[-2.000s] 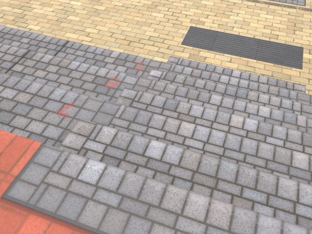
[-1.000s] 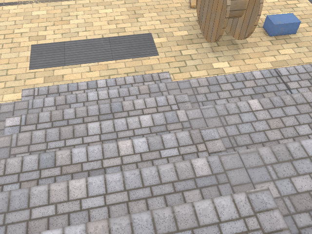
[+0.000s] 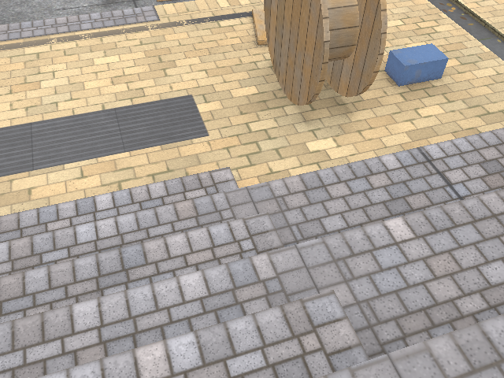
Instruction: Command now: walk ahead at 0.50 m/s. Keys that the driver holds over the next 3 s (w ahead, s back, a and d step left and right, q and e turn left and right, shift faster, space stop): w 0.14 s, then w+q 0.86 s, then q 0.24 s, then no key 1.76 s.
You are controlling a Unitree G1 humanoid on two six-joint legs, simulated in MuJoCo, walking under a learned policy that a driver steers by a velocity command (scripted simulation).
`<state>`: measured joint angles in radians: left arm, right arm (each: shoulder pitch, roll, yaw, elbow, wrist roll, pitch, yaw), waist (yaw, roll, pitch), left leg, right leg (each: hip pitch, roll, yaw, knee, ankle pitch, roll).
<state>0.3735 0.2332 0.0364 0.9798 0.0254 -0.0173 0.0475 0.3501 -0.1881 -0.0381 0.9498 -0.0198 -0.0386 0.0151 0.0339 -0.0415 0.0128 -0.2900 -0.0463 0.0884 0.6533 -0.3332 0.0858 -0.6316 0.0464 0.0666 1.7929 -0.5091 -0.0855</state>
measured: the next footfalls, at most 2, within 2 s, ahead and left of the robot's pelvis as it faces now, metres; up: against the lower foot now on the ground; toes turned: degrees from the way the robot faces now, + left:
right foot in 0.44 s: +0.42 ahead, -0.19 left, -0.15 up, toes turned +5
left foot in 1.08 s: +0.65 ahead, +0.19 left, -0.29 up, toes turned +36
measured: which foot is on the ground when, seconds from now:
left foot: down 0.00-0.44, up 0.46-1.00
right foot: up 0.00-0.42, down 0.44-1.00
